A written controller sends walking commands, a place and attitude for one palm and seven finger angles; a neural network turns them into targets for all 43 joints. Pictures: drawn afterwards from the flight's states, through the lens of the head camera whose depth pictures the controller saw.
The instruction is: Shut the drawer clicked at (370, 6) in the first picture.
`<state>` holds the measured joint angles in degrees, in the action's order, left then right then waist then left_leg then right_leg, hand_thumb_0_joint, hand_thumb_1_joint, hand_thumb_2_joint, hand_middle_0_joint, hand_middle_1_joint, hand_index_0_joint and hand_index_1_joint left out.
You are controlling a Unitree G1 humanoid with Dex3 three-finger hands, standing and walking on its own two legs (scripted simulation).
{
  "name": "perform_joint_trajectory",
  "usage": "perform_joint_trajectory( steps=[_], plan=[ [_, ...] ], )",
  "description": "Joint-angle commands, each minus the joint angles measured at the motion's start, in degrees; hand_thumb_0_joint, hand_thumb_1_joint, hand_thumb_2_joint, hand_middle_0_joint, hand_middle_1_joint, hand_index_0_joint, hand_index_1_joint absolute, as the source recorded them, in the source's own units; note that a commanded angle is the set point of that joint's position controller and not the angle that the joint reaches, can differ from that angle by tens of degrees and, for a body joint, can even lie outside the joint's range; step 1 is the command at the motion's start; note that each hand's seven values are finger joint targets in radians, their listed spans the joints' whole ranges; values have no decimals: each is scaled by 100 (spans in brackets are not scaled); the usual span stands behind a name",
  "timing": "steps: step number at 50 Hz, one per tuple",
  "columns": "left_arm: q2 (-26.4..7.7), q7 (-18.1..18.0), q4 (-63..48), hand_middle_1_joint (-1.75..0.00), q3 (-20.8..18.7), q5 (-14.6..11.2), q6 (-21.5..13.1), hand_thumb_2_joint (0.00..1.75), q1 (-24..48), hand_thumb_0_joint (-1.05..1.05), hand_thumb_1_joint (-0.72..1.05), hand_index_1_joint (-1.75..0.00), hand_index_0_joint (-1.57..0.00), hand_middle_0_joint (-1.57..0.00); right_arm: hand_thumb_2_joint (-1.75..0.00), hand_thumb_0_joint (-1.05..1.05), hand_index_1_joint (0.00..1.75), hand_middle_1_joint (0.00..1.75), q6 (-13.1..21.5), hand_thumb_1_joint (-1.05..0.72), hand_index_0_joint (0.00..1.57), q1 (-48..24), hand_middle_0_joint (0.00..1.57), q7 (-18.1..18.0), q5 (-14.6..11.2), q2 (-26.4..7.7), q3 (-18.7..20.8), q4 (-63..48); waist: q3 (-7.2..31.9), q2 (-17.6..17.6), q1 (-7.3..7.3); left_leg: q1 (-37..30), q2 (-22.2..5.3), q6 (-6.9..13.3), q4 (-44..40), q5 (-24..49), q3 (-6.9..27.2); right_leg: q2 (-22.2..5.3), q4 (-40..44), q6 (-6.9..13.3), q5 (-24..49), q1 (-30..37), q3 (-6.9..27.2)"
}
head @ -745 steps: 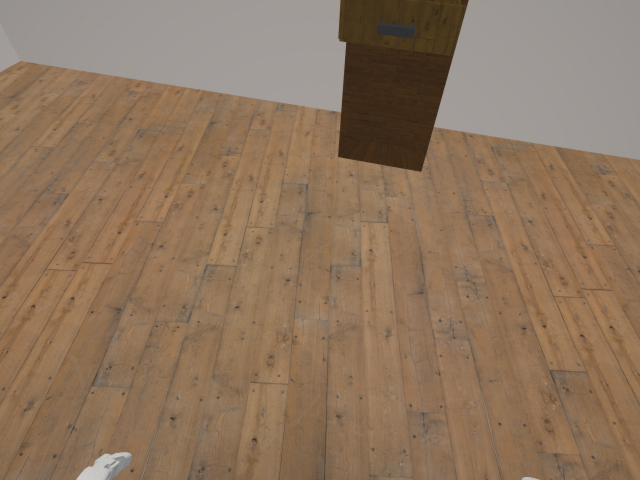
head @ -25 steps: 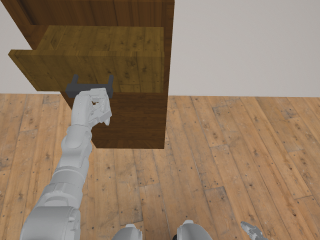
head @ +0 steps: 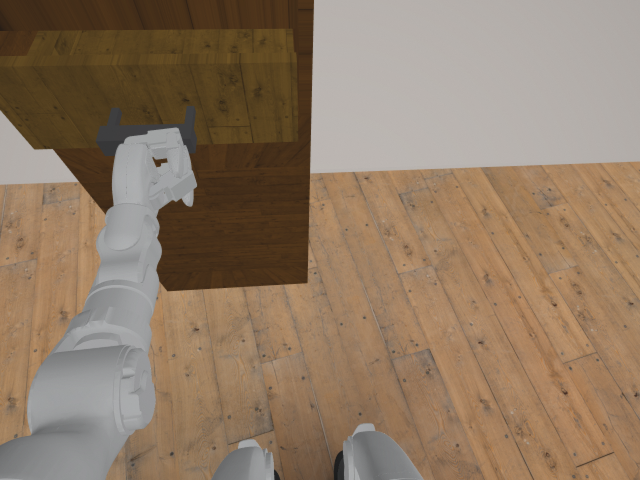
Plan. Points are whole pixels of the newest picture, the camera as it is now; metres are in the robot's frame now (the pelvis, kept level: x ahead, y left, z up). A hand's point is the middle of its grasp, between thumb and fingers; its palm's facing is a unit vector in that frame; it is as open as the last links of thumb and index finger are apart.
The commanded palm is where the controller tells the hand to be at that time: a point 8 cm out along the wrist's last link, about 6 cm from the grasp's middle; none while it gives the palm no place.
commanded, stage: push the drawer shut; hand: left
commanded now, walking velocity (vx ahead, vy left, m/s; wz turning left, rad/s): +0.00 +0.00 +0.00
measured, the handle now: (151, 126) +0.56 +0.19 +0.07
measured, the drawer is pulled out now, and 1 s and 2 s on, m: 0.06 0.00 0.00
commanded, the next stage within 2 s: pull the fist back off the drawer in 0.94 s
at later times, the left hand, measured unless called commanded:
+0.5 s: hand (193, 139) +0.54 +0.13 +0.07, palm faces +0.01 -1.00 -0.04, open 3.2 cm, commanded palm +0.53 +0.19 +0.07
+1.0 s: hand (185, 134) +0.55 +0.14 +0.07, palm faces +0.01 -1.00 -0.06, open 3.1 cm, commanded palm +0.59 +0.17 +0.07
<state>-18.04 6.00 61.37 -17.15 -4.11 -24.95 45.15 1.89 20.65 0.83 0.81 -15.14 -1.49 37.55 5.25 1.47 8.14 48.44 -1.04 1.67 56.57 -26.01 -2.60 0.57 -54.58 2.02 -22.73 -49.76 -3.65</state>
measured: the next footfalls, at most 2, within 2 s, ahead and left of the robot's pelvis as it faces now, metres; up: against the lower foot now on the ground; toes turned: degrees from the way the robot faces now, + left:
none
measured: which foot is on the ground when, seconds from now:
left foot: down 0.00-1.00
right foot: down 0.00-1.00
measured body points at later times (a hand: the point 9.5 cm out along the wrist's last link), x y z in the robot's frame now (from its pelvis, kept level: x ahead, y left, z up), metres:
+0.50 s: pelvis +0.00 +0.01 -0.01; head +0.14 +0.01 +0.42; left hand +0.53 +0.19 +0.07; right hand -0.01 -0.25 -0.13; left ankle +0.01 +0.10 -0.68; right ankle +0.03 -0.10 -0.68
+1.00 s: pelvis -0.02 +0.01 -0.02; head +0.14 +0.04 +0.40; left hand +0.54 +0.20 +0.07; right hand -0.05 -0.25 -0.12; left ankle +0.01 +0.10 -0.68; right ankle +0.03 -0.10 -0.68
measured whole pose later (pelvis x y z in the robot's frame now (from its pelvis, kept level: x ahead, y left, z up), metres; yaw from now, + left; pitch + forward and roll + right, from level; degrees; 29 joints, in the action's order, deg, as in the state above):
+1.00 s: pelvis -0.02 +0.01 -0.02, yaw +1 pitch +25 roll -4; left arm -28.8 2.7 77.6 -16.8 0.7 -21.4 67.9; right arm 2.2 24.0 1.1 3.7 -16.1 -4.1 38.8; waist 5.1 2.7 14.6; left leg 62.1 -0.8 2.5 62.6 -25.7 0.7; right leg 0.2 -56.8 1.4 -21.4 -60.5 -6.8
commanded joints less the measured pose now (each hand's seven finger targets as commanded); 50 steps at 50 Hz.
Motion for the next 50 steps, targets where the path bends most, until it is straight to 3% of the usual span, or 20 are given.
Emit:
perform_joint_trajectory(
  steps=[1,3,5,8,11,13,16,19,22,25,26,29,34,35,36,40,42,46,49,50],
  plan=[
    [-1511,-87,-1239,-160,-286,-71,-446,90,3209,0,90,-160,-140,-140,-90,0,30,30,94,-90,20,703,20,-69,0,-862,289,-417,2612,208,183,-1007,99,28,-658,1348,370,71,658,-101,1416,1491,448],
    [-1302,-84,-1132,-160,-151,-60,-456,90,3211,0,90,-160,-140,-140,-90,0,30,30,80,-90,20,716,20,-39,8,-844,280,-434,2580,392,176,-1163,92,-6,-673,1372,411,79,650,-76,1307,1295,388],
    [-1556,-127,-1139,-160,-360,-70,-488,90,3358,0,90,-160,-140,-140,-90,0,30,30,69,-90,20,786,20,-42,44,-902,299,-392,2667,258,210,-1206,68,12,-607,1514,441,100,611,-81,1394,1253,373],
    [-1342,-166,-1030,-160,-165,-17,-493,90,3605,0,90,-160,-140,-140,-90,0,30,30,46,-90,20,822,20,-17,56,-877,291,-359,2650,358,303,-1265,54,-10,-592,1527,481,96,609,-90,1332,1056,340],
    [-1608,-239,-848,-160,-321,63,-488,90,3813,0,90,-160,-140,-140,-90,0,30,30,6,-90,20,927,20,-11,93,-937,288,-313,2637,262,379,-1147,47,11,-543,1478,513,111,588,-99,1266,980,342],
    [-1461,-257,-742,-160,-166,121,-470,90,4001,0,90,-160,-140,-140,-90,0,30,30,-3,-90,20,928,20,-2,97,-917,278,-317,2597,357,459,-1088,54,17,-526,1340,515,105,608,-105,1137,865,354],
    [-1685,-287,-426,-160,-252,211,-405,90,4243,0,90,-160,-140,-140,-90,0,30,30,-31,-90,20,1029,20,-5,118,-980,248,-268,2446,350,563,-964,46,30,-481,1165,561,124,602,-101,913,631,335],
    [-1772,-304,-382,-160,-250,282,-375,90,4542,0,90,-160,-140,-140,-90,0,30,30,-44,-90,20,1101,20,-9,144,-989,239,-279,2660,417,627,-926,52,46,-407,1169,581,120,577,-103,889,616,352],
    [-2241,-314,-408,-160,-585,307,-364,90,4701,0,90,-160,-140,-140,-90,0,30,30,-66,-90,20,1209,20,-21,187,-1031,221,-296,3063,576,589,-999,51,36,-308,1507,590,122,486,-98,1158,754,350],
    [-2056,-281,-193,-160,-418,339,-282,90,4842,0,90,-160,-140,-140,-90,0,30,30,-104,-90,20,1283,20,-6,213,-1020,198,-275,2987,584,734,-990,25,47,-243,1586,611,134,479,-108,1199,569,326],
    [-2132,-285,-33,-160,-451,360,-229,90,4861,0,90,-160,-140,-140,-90,0,30,30,-120,-90,20,1304,20,-4,208,-1039,193,-254,2815,576,755,-877,14,41,-240,1533,609,136,496,-110,1148,513,312],
    [-2343,-313,30,-160,-519,426,-137,90,5101,0,90,-160,-140,-140,-90,0,30,30,-162,-90,20,1408,20,-11,223,-1085,189,-267,2819,564,848,-759,1,67,-216,1456,630,140,514,-121,1047,455,312],
    [-2248,-383,-75,-160,-338,446,-140,90,5761,0,90,-160,-140,-140,-90,0,30,30,-158,-90,20,1536,20,-13,252,-1101,183,-146,2811,797,1037,-906,-29,48,-190,1265,754,160,534,-122,710,57,262],
    [-2084,-387,-153,-160,-226,421,-153,90,5848,0,90,-160,-140,-140,-90,0,30,30,-147,-90,20,1540,20,-9,261,-1099,180,-152,2855,976,1085,-1064,-29,51,-182,1341,777,168,525,-111,736,-88,247],
    [-2231,-402,-151,-160,-307,439,-161,90,5916,0,90,-160,-140,-140,-90,0,30,30,-145,-90,20,1566,20,-15,274,-1126,182,-109,2953,915,1087,-1103,-44,37,-171,1327,812,170,515,-112,694,-96,227],
    [-2076,-410,-212,-160,-98,415,-164,90,6195,0,90,-160,-140,-140,-90,0,30,30,-89,-90,20,1586,20,-18,283,-1137,158,-51,2968,1234,1185,-1328,-58,11,-216,1252,896,167,523,-96,583,-344,182],
    [-2170,-435,-94,-160,-140,421,-121,90,6209,0,90,-160,-140,-140,-90,0,30,30,-58,-90,20,1569,20,-25,284,-1173,138,-23,2891,1211,1195,-1250,-74,5,-256,1005,930,167,533,-97,406,-419,164],
    [-1994,-482,-69,-160,64,416,-83,90,6360,0,90,-160,-140,-140,-90,0,30,30,29,-90,20,1544,20,-45,271,-1197,110,-3,2803,1316,1254,-1293,-88,-7,-354,712,1004,156,550,-97,227,-617,141],
    [-2080,-522,31,-160,31,381,-46,90,6364,0,90,-160,-140,-140,-90,0,30,30,111,-90,20,1537,20,-75,249,-1219,93,28,2727,1102,1300,-1045,-93,30,-374,467,967,149,601,-121,94,-528,180],
    [-1953,-528,91,-160,104,364,-34,90,6363,0,90,-160,-140,-140,-90,0,30,30,139,-90,20,1552,20,-88,249,-1228,89,49,2662,1165,1356,-1149,-112,27,-418,450,1014,148,593,-116,97,-676,149]
  ],
)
